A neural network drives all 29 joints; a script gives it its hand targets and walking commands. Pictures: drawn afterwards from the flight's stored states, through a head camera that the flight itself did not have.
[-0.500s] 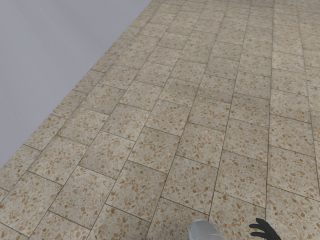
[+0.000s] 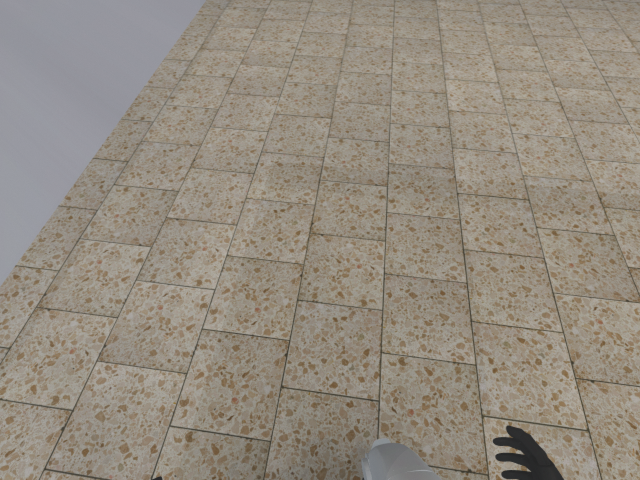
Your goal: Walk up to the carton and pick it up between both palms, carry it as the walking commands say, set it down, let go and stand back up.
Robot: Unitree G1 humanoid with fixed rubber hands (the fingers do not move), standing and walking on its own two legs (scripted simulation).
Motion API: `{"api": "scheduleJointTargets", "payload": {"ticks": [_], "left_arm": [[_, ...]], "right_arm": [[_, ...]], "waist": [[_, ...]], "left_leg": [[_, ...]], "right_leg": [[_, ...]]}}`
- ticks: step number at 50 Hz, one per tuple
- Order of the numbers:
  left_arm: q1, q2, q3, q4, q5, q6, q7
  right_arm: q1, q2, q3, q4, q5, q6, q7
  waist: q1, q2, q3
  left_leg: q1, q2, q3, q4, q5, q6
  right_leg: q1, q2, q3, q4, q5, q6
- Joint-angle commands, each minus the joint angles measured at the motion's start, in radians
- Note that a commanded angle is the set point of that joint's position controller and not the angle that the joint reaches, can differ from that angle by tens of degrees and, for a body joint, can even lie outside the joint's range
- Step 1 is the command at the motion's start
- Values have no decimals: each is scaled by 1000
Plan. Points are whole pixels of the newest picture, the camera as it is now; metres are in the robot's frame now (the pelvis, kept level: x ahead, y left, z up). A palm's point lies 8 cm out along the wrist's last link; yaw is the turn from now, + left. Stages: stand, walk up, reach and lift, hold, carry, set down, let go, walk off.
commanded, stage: walk up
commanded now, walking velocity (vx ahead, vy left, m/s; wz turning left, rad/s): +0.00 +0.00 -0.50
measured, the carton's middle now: out of the picture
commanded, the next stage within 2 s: none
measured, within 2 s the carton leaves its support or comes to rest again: neither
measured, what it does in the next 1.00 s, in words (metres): walks backwards, turning right: right foot, then left foot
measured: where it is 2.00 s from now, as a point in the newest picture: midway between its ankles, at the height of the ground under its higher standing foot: outside the picture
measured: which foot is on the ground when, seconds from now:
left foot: down 0.00-0.30, up 0.32-0.62, down 0.64-1.00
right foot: up 0.00-0.28, down 0.30-0.64, up 0.66-1.00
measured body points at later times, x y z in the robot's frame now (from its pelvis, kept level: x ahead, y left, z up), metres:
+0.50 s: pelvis -0.04 -0.05 +0.00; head +0.00 -0.08 +0.45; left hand +0.11 +0.19 -0.12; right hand +0.03 -0.33 -0.13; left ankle -0.04 +0.07 -0.68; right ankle -0.02 -0.16 -0.72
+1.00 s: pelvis -0.10 -0.07 +0.00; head -0.07 -0.07 +0.45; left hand +0.08 +0.14 -0.14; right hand -0.12 -0.35 -0.12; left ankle -0.05 +0.07 -0.72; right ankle -0.15 -0.21 -0.69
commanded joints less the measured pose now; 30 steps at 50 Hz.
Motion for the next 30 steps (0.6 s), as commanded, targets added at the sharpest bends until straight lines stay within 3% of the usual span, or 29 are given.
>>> {"api": "scheduleJointTargets", "payload": {"ticks": [1, 2, 4, 7, 8, 9, 10, 12, 13, 14, 15, 16, 17, 18, 19, 20, 21, 22, 23, 24, 25, 26, 27, 28, 29, 30], "left_arm": [[73, 97, 75, -58, 31, -18, -8], [105, 87, 69, -48, 26, -16, -13], [63, 70, 54, -64, 12, -13, -16], [11, 47, 45, -76, 14, -16, -14], [1, 51, 44, -97, 14, -18, -17], [0, 50, 45, -84, 17, -21, -15], [10, 39, 35, -86, 18, -22, -15], [34, 35, 27, -83, 17, -30, -15], [76, 38, 31, -62, 22, -35, -15], [104, 73, 38, -48, 33, -45, -14], [146, 157, 54, -52, 44, -52, -10], [210, 245, 76, -28, 47, -51, -3], [239, 288, 92, -51, 45, -55, 10], [149, 283, 92, -57, 41, -50, 21], [120, 248, 91, -68, 33, -46, 28], [69, 216, 88, -85, 32, -45, 31], [78, 208, 92, -85, 31, -48, 34], [89, 207, 91, -78, 31, -52, 36], [67, 201, 93, -71, 30, -53, 33], [76, 204, 92, -54, 31, -49, 34], [78, 203, 98, -61, 35, -47, 31], [78, 215, 101, -60, 34, -42, 35], [84, 219, 103, -63, 31, -39, 36], [74, 224, 104, -61, 32, -38, 35], [75, 239, 107, -52, 29, -35, 32], [40, 219, 105, -67, 22, -37, 31]], "right_arm": [[-45, -94, -49, -68, -3, -33, -8], [-52, -83, -49, -69, 2, -37, -10], [-5, -87, -53, -67, -5, -33, -8], [54, -116, -63, -53, -1, -30, -6], [49, -136, -69, -53, -2, -30, -5], [76, -132, -72, -45, -5, -27, -4], [64, -141, -79, -45, -5, -28, -3], [61, -161, -93, -39, -8, -22, 1], [50, -177, -104, -29, -10, -18, 3], [49, -160, -101, -29, -6, -11, 3], [47, -103, -96, -52, -1, -3, 7], [-2, -61, -74, -103, 2, 4, 8], [-8, -53, -63, -123, 6, 5, -4], [-51, -80, -68, -118, 7, -4, -8], [-36, -94, -71, -97, 7, -8, 2], [-41, -95, -70, -86, 4, -12, 1], [-41, -74, -63, -87, 6, -12, 4], [-32, -75, -68, -76, 3, -12, 5], [-23, -66, -61, -74, 3, -14, 5], [-40, -62, -66, -70, 7, -14, 2], [-57, -56, -56, -86, 10, -19, 2], [-70, -53, -51, -82, 16, -17, 1], [-56, -63, -53, -83, 20, -18, 3], [-29, -62, -49, -64, 21, -21, -5], [-18, -65, -48, -59, 25, -25, -5], [37, -56, -35, -40, 21, -28, -9]], "waist": [[35, 110, -122], [40, 158, -137], [14, 167, -127], [-5, 236, -132], [-12, 227, -164], [-11, 222, -153], [-10, 220, -179], [2, 250, -198], [27, 210, -184], [47, 109, -176], [56, -125, -142], [78, -276, -114], [90, -417, -160], [67, -334, -149], [51, -228, -131], [29, -165, -146], [35, -190, -146], [27, -213, -154], [28, -264, -187], [33, -247, -186], [35, -267, -178], [44, -245, -171], [42, -222, -190], [31, -240, -201], [37, -208, -216], [-15, -221, -223]], "left_leg": [[165, 325, -115, -361, 391, 82], [186, 283, -74, -330, 493, 68], [233, 272, -44, -315, 483, 58], [273, 316, -48, -279, 604, 70], [298, 337, -51, -259, 580, 80], [271, 318, -12, -225, 631, 64], [289, 341, -23, -207, 610, 73], [272, 334, -5, -162, 513, 67], [217, 316, 30, -114, 446, 52], [167, 264, 55, 58, 366, 27], [-18, 159, 57, 262, 64, -21], [-224, 45, 11, 399, -313, -59], [-266, 18, -97, 489, -340, -65], [-228, 19, -147, 477, -297, -68], [-264, 13, -146, 465, -223, -65], [-214, 9, -171, 433, -190, -59], [-241, -9, -162, 389, -173, -56], [-231, -8, -183, 382, -166, -49], [-198, -14, -175, 351, -136, -48], [-159, -20, -177, 307, -158, -48], [-140, -32, -168, 238, -170, -52], [-102, -51, -162, 173, -197, -62], [-82, -56, -173, 150, -189, -60], [-45, -61, -174, 92, -184, -53], [20, -61, -173, 32, -192, -58], [151, -62, -176, -80, -101, -65]], "right_leg": [[-169, -61, -112, 433, -21, 72], [-160, -57, -127, 411, 2, 71], [-150, -65, -169, 281, -1, 79], [-125, -82, -189, 145, -52, 70], [-102, -87, -194, 90, -71, 62], [-65, -92, -196, 46, -77, 57], [-39, -98, -187, -11, -86, 50], [50, -95, -193, -172, -35, 36], [131, -84, -204, -275, 29, 24], [197, -87, -123, -401, 98, -8], [290, -204, 162, -475, 527, -70], [355, -327, 412, -485, 811, -136], [329, -385, 543, -524, 823, -201], [270, -342, 531, -571, 561, -199], [310, -300, 482, -568, 411, -180], [276, -264, 433, -561, 354, -161], [305, -254, 414, -530, 477, -169], [314, -245, 431, -527, 531, -161], [331, -240, 395, -509, 573, -172], [314, -219, 411, -511, 567, -169], [296, -225, 429, -528, 582, -180], [292, -230, 445, -523, 613, -196], [296, -206, 449, -525, 601, -185], [281, -211, 442, -517, 584, -190], [273, -204, 446, -504, 559, -183], [162, -173, 434, -495, 559, -151]]}}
